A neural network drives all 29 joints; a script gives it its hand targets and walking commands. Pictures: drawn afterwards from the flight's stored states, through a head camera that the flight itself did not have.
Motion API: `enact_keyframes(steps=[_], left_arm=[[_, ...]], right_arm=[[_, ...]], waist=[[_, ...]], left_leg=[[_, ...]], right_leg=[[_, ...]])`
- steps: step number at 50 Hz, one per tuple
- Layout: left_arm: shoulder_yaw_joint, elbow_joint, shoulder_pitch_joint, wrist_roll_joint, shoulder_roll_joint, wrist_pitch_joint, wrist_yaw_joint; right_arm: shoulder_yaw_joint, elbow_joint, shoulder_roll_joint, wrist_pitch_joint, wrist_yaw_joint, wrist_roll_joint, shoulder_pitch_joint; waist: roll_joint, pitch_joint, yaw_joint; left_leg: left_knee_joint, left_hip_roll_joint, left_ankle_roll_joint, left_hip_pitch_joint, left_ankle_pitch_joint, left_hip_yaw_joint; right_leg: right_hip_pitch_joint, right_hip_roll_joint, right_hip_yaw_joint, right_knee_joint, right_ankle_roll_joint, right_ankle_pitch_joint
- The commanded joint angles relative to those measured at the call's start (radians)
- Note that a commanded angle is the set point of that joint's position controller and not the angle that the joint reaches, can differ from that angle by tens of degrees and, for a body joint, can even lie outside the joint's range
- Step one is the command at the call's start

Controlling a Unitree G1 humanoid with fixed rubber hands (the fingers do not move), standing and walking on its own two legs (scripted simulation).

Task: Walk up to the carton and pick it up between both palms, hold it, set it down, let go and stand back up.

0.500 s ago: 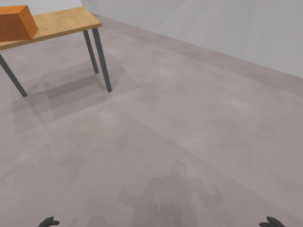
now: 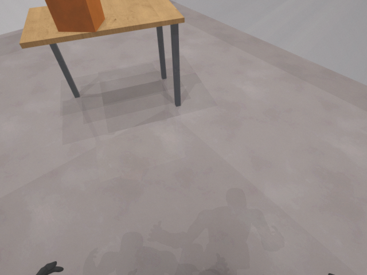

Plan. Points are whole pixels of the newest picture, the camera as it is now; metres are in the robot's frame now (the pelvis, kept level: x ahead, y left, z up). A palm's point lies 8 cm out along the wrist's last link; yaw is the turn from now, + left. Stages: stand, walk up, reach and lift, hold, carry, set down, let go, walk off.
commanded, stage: walk up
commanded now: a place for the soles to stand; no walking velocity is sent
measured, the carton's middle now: (77, 9) +1.41 +0.55 +0.02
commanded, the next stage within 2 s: none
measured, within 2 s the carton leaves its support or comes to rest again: neither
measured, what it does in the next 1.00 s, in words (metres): walks ahead: left foot, then right foot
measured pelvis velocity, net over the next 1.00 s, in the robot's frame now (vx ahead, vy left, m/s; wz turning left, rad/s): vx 0.35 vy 0.16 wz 0.22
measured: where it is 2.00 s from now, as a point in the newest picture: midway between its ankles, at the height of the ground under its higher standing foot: (126, 200)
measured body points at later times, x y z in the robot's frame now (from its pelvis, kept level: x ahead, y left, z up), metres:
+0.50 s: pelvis +0.18 +0.11 +0.00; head +0.19 +0.13 +0.44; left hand +0.25 +0.44 -0.11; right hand +0.28 -0.21 -0.08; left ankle +0.23 +0.23 -0.73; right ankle +0.11 -0.06 -0.67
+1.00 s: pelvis +0.35 +0.16 +0.00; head +0.37 +0.14 +0.45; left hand +0.38 +0.50 -0.07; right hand +0.50 -0.14 -0.11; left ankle +0.32 +0.30 -0.68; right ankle +0.39 +0.04 -0.73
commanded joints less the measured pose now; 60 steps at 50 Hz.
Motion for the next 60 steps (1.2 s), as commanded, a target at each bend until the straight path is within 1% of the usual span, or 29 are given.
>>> enact_keyframes(steps=[1,2,3,6,9,14,16,18,19,20,21,22,23,27,30,33,36,38,40,41,42,43,44,48,52,56,57,58,60], left_arm=[[0.153,-0.002,0.209,0.039,0.338,-0.041,0.045],[0.154,-0.009,0.138,0.032,0.357,-0.041,0.037],[0.147,-0.027,0.097,0.026,0.318,-0.041,0.032],[0.122,-0.041,0.125,0.011,0.23,-0.053,0.023],[0.125,-0.039,0.109,0.002,0.245,-0.048,0.009],[0.136,-0.065,0.074,-0.004,0.273,-0.029,-0.002],[0.133,-0.079,0.003,0.01,0.294,-0.019,-0.003],[0.123,-0.092,-0.008,-0.005,0.246,-0.009,0.001],[0.107,-0.09,0.013,0.006,0.205,0.002,-0.001],[0.087,-0.102,0.024,0.0,0.136,0.0,0.001],[0.066,-0.116,0.021,-0.006,0.098,0.004,-0.006],[0.089,-0.095,0.016,0.008,0.231,0.022,0.006],[0.094,-0.07,0.016,0.009,0.251,0.022,0.001],[0.085,-0.022,0.087,0.004,0.184,0.02,-0.02],[0.083,-0.035,0.037,0.013,0.17,0.028,-0.021],[0.085,-0.049,-0.014,0.018,0.168,0.02,-0.024],[0.078,-0.062,-0.034,0.018,0.165,-0.003,-0.02],[0.08,-0.054,0.015,0.009,0.158,-0.019,-0.011],[0.086,-0.015,0.126,0.013,0.161,-0.038,0.004],[0.109,-0.01,0.219,0.02,0.215,-0.037,0.017],[0.142,0.01,0.254,0.022,0.303,-0.032,0.023],[0.143,0.0,0.213,0.021,0.319,-0.027,0.022],[0.144,-0.017,0.17,0.015,0.312,-0.026,0.019],[0.119,-0.05,0.128,0.011,0.228,-0.032,0.009],[0.127,-0.062,0.104,0.0,0.255,-0.022,-0.008],[0.122,-0.091,0.011,0.004,0.279,-0.013,-0.019],[0.12,-0.076,0.003,0.006,0.267,-0.011,-0.021],[0.12,-0.086,-0.025,0.011,0.268,-0.01,-0.018],[0.115,-0.097,-0.022,-0.001,0.229,0.0,-0.016]], right_arm=[[-0.002,-0.129,-0.103,-0.033,-0.017,-0.014,-0.045],[-0.019,-0.113,-0.189,-0.027,-0.017,-0.027,-0.056],[-0.028,-0.097,-0.221,-0.038,-0.013,-0.02,-0.017],[-0.024,-0.061,-0.179,-0.042,0.005,-0.023,-0.016],[-0.021,-0.07,-0.163,-0.034,0.013,-0.005,-0.025],[-0.008,-0.096,-0.139,-0.048,0.021,-0.001,-0.117],[-0.026,-0.072,-0.164,-0.044,0.017,-0.004,-0.05],[-0.039,-0.01,-0.167,-0.056,0.002,-0.001,0.1],[-0.068,0.041,-0.225,-0.058,-0.019,-0.011,0.266],[-0.087,0.06,-0.252,-0.06,-0.04,-0.012,0.349],[-0.087,0.031,-0.367,-0.062,-0.049,-0.022,0.221],[-0.09,0.005,-0.344,-0.053,-0.041,0.015,0.145],[-0.076,-0.012,-0.308,-0.05,-0.045,0.011,0.052],[-0.034,0.001,-0.225,-0.069,-0.045,0.016,0.03],[-0.037,-0.015,-0.212,-0.071,-0.042,0.008,0.062],[-0.042,-0.016,-0.235,-0.072,-0.044,0.009,0.075],[-0.039,-0.018,-0.223,-0.071,-0.046,0.001,0.078],[-0.034,-0.028,-0.228,-0.067,-0.047,0.009,0.056],[-0.019,-0.059,-0.187,-0.061,-0.052,0.008,-0.005],[0.0,-0.077,-0.133,-0.065,-0.05,0.017,-0.009],[0.022,-0.072,-0.084,-0.07,-0.046,0.014,0.024],[0.002,-0.056,-0.155,-0.064,-0.051,-0.006,0.015],[-0.012,-0.038,-0.211,-0.061,-0.051,0.0,0.013],[-0.004,-0.027,-0.169,-0.067,-0.029,-0.006,0.01],[0.002,-0.023,-0.145,-0.061,-0.022,0.01,-0.025],[-0.017,-0.02,-0.181,-0.057,-0.014,0.01,-0.024],[-0.015,-0.013,-0.163,-0.062,-0.015,0.004,0.001],[-0.021,-0.002,-0.157,-0.065,-0.016,0.009,0.047],[-0.028,0.048,-0.182,-0.084,-0.035,0.0,0.199]], waist=[[-0.193,-0.135,0.111],[-0.108,-0.057,0.086],[-0.067,-0.037,0.05],[-0.081,0.015,0.046],[-0.168,-0.019,0.044],[-0.148,-0.033,0.052],[-0.23,-0.076,0.012],[-0.054,-0.184,-0.049],[0.091,-0.227,-0.135],[0.168,-0.231,-0.177],[0.424,-0.096,-0.097],[0.253,-0.03,-0.067],[0.155,0.046,-0.026],[0.186,0.006,-0.002],[0.122,0.076,-0.025],[0.157,0.108,-0.035],[0.112,0.033,-0.064],[0.095,-0.064,-0.023],[0.005,-0.132,0.046],[-0.091,-0.204,0.112],[-0.234,-0.191,0.113],[-0.13,-0.085,0.1],[-0.044,-0.022,0.075],[-0.107,0.015,0.054],[-0.187,-0.002,0.057],[-0.225,0.007,0.022],[-0.152,-0.005,0.009],[-0.173,-0.039,-0.028],[0.01,-0.163,-0.093]], left_leg=[[0.464,-0.015,0.002,-0.5,-0.225,-0.073],[0.52,0.072,0.006,-0.555,-0.202,-0.105],[0.545,0.103,0.006,-0.566,-0.152,-0.094],[0.465,0.118,-0.028,-0.499,0.021,-0.044],[0.406,0.133,-0.037,-0.454,0.075,0.032],[0.15,0.175,-0.037,-0.375,0.178,0.115],[0.131,0.154,-0.018,-0.214,0.154,0.158],[-0.023,0.074,0.016,0.01,0.242,0.192],[0.003,0.025,0.047,0.199,0.175,0.197],[-0.023,0.105,0.102,0.315,0.05,0.011],[-0.226,0.29,0.172,0.314,-0.204,-0.514],[-0.336,0.384,0.218,0.152,-0.546,-0.699],[-0.338,0.335,0.207,0.082,-0.568,-0.627],[-0.278,0.196,0.132,-0.033,-0.108,-0.246],[-0.316,0.208,0.166,-0.019,-0.168,-0.285],[-0.31,0.245,0.193,0.046,-0.156,-0.321],[-0.205,0.235,0.187,0.206,0.131,-0.306],[-0.068,0.239,0.16,0.232,0.443,-0.277],[0.163,0.146,0.088,0.057,0.519,-0.145],[0.327,0.074,0.037,-0.103,0.331,-0.096],[0.44,-0.016,0.001,-0.356,-0.172,-0.053],[0.524,0.028,0.011,-0.49,-0.246,-0.052],[0.565,0.072,0.01,-0.473,-0.198,-0.074],[0.452,0.112,-0.015,-0.456,-0.067,0.001],[0.289,0.141,-0.038,-0.407,0.043,0.071],[0.18,0.169,-0.03,-0.21,0.174,0.117],[0.172,0.146,-0.029,-0.193,0.166,0.157],[0.11,0.129,-0.014,-0.183,0.18,0.177],[-0.046,0.061,0.01,0.036,0.197,0.185]], right_leg=[[0.556,-0.425,0.572,-0.368,-0.132,-0.35],[0.46,-0.497,0.605,-0.372,-0.205,-0.494],[0.452,-0.453,0.55,-0.329,-0.229,-0.413],[0.372,-0.281,0.173,-0.309,-0.144,0.024],[0.352,-0.24,0.005,-0.227,-0.142,0.314],[0.324,-0.257,-0.067,-0.142,-0.174,0.345],[0.287,-0.266,-0.068,-0.103,-0.15,0.312],[0.277,-0.145,-0.154,0.125,-0.096,0.311],[0.172,-0.126,-0.133,0.359,-0.081,0.279],[-0.01,-0.105,-0.107,0.523,-0.077,0.195],[-0.37,0.045,-0.094,0.661,-0.025,-0.26],[-0.358,-0.019,0.063,0.71,-0.031,-0.257],[-0.35,-0.044,0.089,0.68,-0.031,-0.189],[-0.111,-0.054,0.034,0.423,-0.014,-0.021],[-0.165,-0.045,0.03,0.338,-0.005,-0.001],[-0.204,-0.061,0.048,0.235,0.006,0.005],[-0.166,-0.026,0.038,0.069,0.003,-0.007],[0.002,-0.012,0.063,-0.056,-0.016,0.049],[0.304,-0.006,0.041,-0.228,-0.039,0.198],[0.507,-0.15,0.195,-0.236,-0.088,0.164],[0.653,-0.352,0.45,-0.236,-0.146,0.047],[0.56,-0.449,0.56,-0.274,-0.213,-0.198],[0.444,-0.456,0.531,-0.291,-0.229,-0.3],[0.353,-0.284,0.185,-0.282,-0.198,0.029],[0.334,-0.245,0.026,-0.196,-0.19,0.272],[0.139,-0.237,-0.01,-0.213,-0.159,-0.036],[0.164,-0.231,-0.002,-0.182,-0.152,-0.031],[0.222,-0.228,-0.028,-0.106,-0.151,0.061],[0.252,-0.152,-0.085,0.216,-0.101,0.248]])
